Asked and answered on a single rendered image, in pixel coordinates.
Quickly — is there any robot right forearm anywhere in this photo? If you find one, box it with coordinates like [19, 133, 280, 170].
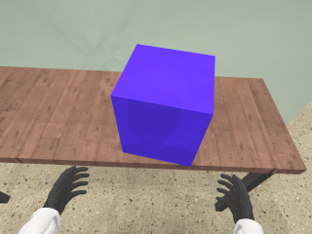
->
[233, 218, 264, 234]

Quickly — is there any robot left forearm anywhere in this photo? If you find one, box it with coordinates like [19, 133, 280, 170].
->
[19, 208, 60, 234]

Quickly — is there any carton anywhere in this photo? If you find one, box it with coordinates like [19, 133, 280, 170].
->
[111, 44, 215, 167]

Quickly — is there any right robot hand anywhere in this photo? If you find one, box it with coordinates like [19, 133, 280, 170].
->
[215, 174, 254, 224]

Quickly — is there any table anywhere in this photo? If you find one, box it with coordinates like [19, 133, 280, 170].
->
[0, 66, 307, 212]

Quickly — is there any left robot hand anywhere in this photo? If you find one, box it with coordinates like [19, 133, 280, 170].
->
[43, 166, 90, 215]

